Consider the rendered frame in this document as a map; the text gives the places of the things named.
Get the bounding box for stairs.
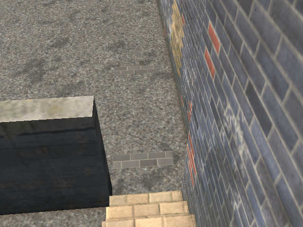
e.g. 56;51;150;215
101;190;197;227

